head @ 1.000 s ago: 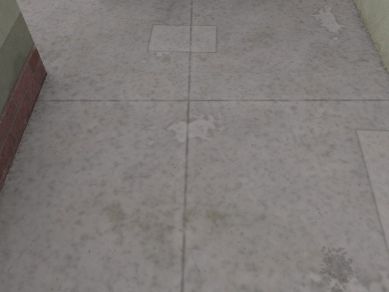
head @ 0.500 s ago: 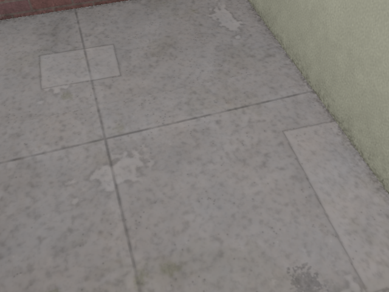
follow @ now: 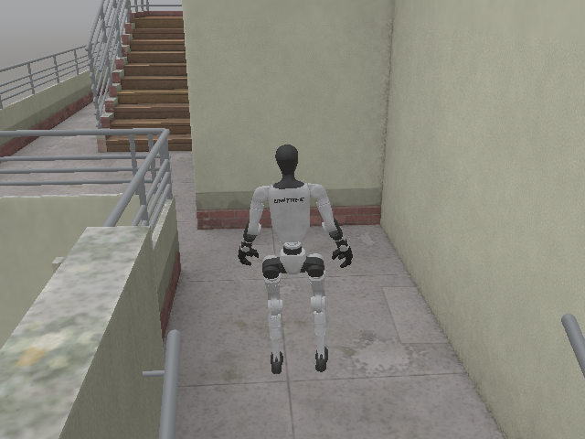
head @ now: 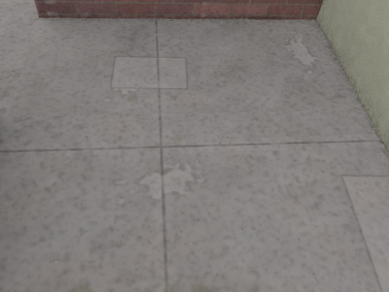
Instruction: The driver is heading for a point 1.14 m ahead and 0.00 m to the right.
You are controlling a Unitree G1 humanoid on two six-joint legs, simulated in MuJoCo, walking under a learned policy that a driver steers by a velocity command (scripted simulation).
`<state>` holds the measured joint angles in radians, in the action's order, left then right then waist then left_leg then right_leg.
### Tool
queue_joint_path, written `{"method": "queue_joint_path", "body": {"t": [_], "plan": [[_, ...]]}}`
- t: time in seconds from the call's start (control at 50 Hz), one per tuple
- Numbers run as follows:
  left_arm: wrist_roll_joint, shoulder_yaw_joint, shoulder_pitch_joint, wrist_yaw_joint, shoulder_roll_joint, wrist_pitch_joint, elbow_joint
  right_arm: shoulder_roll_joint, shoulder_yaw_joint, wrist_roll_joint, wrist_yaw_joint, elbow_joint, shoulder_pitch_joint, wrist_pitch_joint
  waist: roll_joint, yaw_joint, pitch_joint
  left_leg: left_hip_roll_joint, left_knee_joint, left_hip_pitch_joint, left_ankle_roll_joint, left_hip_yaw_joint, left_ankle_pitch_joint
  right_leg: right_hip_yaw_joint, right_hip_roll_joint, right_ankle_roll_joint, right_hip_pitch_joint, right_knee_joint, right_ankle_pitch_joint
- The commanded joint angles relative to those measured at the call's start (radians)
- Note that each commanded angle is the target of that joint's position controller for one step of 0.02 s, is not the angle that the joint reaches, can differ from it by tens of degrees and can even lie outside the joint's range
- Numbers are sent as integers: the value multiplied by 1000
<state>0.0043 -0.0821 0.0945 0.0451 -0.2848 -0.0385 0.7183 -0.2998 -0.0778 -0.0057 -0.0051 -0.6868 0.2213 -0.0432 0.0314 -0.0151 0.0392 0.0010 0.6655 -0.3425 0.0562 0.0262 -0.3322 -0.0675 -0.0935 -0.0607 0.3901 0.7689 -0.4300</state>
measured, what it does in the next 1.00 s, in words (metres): walks ahead: right foot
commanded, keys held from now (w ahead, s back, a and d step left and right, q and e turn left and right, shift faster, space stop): q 0.24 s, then no key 0.10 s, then e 0.20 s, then w+e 0.46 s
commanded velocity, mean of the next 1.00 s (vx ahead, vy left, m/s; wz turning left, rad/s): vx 0.13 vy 0.00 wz -0.01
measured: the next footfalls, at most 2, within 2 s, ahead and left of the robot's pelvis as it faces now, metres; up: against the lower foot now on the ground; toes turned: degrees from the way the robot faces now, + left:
right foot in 0.46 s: +0.08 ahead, -0.13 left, +0.00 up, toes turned +14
right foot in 1.14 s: +0.33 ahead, -0.21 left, +0.00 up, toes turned -12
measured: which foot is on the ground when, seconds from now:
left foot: down 0.00-1.00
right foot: up 0.00-0.44, down 0.46-0.72, up 0.74-1.00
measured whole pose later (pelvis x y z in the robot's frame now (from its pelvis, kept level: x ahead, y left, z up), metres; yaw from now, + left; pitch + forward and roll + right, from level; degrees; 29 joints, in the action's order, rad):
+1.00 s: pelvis +0.11 -0.03 +0.02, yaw -5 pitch +2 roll +1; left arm -0.03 -0.06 0.11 -0.04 -0.30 0.03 0.65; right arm -0.27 -0.08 0.00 0.01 -0.77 0.42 0.07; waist 0.04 -0.10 0.02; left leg 0.01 0.26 0.01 0.00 0.10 -0.30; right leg 0.04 -0.08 -0.01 0.67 0.88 -0.15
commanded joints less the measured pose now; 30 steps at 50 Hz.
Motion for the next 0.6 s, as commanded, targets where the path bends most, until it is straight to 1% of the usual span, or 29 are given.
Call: {"method": "queue_joint_path", "body": {"t": [0.02,0.04,0.06,0.08,0.1,0.14,0.18,0.22,0.24,0.28,0.34,0.38,0.4,0.42,0.44,0.46,0.48,0.5,0.52,0.54,0.56,0.58,0.6], "plan": [[-4,-28,-106,11,-108,17,-108,-231,-49,-49,-3,88,72,45,-233,-49,-96,346,-362,190,277,-523,491,137,88,7,304,446,-207],[-5,-34,-82,15,-114,16,-89,-206,-45,-25,4,90,19,54,-174,-16,-82,291,-344,194,218,-453,416,150,70,18,318,443,-109],[1,-38,-61,22,-115,14,-65,-172,-35,0,13,97,-22,51,-140,0,-85,252,-330,203,172,-409,380,156,58,14,320,426,-40],[6,-41,-40,24,-116,14,-56,-156,-27,12,23,104,-49,47,-148,15,-95,226,-325,191,154,-378,406,156,60,5,294,423,14],[3,-41,-24,20,-106,17,-51,-145,-21,11,30,110,-46,43,-155,21,-113,207,-323,186,150,-363,434,150,74,-2,264,435,52],[-4,-35,-13,14,-90,23,-46,-137,-19,8,39,117,-29,41,-142,16,-138,194,-319,225,155,-355,449,152,88,-13,258,396,93],[-5,-29,-30,13,-78,27,-49,-145,-24,12,45,117,-10,38,-140,3,-134,188,-317,261,156,-374,416,160,94,-24,268,292,107],[-6,-25,-43,10,-76,31,-51,-155,-30,13,50,122,-6,30,-153,-6,-129,182,-318,265,158,-402,350,169,99,-34,249,193,111],[-7,-25,-45,7,-77,34,-50,-159,-32,12,51,126,-11,26,-161,-8,-123,177,-321,250,160,-416,312,172,102,-36,228,150,110],[-9,-23,-28,0,-80,37,-39,-155,-31,6,49,134,-28,21,-173,-10,-120,175,-322,214,164,-422,266,164,98,-37,170,87,103],[-12,-20,-15,-10,-85,45,-34,-148,-27,-1,38,134,-39,15,-182,-20,-116,170,-308,159,176,-442,281,146,96,-27,72,16,69],[-14,-14,9,-19,-82,50,-25,-118,-12,-6,31,132,-59,13,-178,-19,-130,176,-287,157,175,-436,323,132,79,-15,7,-45,65],[-13,-9,21,-25,-72,52,-20,-93,-1,-7,28,126,-69,14,-171,-12,-134,171,-277,146,166,-425,331,127,70,-7,-44,-107,86],[-9,-1,46,-33,-50,57,-9,-62,13,-5,25,117,-86,16,-159,11,-135,153,-265,120,146,-401,314,116,67,5,-126,-223,167],[-1,9,60,-42,-31,61,-1,-37,24,-6,21,97,-66,20,-143,26,-124,126,-265,93,110,-369,276,113,69,21,-211,-376,306],[14,8,54,-44,-63,63,-5,-34,25,-18,17,75,-19,31,-101,3,-120,86,-246,67,60,-331,197,168,30,44,-271,-386,411],[18,-4,32,-39,-143,63,-26,-49,20,-39,14,70,37,42,31,-60,-116,5,-174,45,11,-250,66,279,-64,99,-274,-364,587],[13,-1,-12,-40,-140,61,-20,-47,17,-42,14,73,41,50,122,-91,-104,-35,-200,108,-35,-176,35,311,-85,172,-162,-377,463],[5,-2,-27,-43,-125,61,-35,-88,8,-38,22,71,-26,50,113,-46,-68,-36,-185,137,-55,-156,61,326,-61,175,-100,-408,320],[2,-2,-13,-41,-126,62,-28,-99,-1,-28,29,80,-73,47,112,-25,-60,-38,-164,147,-55,-143,79,335,-50,161,-83,-418,270],[-3,2,3,-37,-128,64,-25,-80,1,-26,35,83,-83,41,121,-21,-72,-47,-151,153,-52,-122,41,343,-36,156,-82,-426,176],[-9,0,22,-31,-133,63,-22,-66,2,-24,36,91,-82,39,136,-14,-60,-62,-133,132,-51,-95,-33,366,-30,165,-74,-441,17],[-14,-3,56,-24,-143,59,-17,-56,1,-16,35,94,-86,44,136,-3,-37,-76,-102,96,-48,-64,-100,402,-32,182,-63,-463,-155]]}}
Keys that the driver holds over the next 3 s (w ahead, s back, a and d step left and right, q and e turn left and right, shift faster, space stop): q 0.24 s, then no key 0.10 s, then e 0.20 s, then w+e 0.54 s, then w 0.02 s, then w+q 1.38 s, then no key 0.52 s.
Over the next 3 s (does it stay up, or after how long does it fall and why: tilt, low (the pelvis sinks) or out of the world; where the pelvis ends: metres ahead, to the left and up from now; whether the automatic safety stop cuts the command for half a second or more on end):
stays up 1.06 0.00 0.01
